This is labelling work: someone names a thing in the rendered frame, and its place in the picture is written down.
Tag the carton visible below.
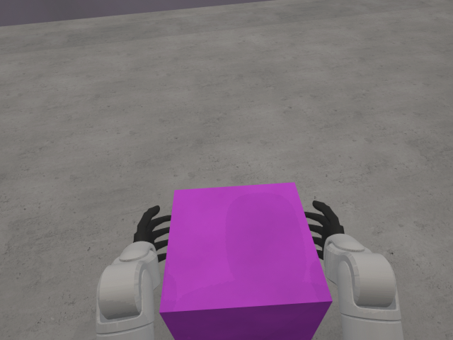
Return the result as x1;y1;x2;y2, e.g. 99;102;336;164
159;182;333;340

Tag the right robot hand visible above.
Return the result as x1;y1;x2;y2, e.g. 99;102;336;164
304;200;344;260

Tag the robot left forearm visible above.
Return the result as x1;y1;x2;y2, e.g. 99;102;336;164
96;241;161;340

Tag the left robot hand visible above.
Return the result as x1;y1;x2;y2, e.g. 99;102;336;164
133;205;171;262

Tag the robot right forearm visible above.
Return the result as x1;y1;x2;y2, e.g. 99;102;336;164
323;234;404;340

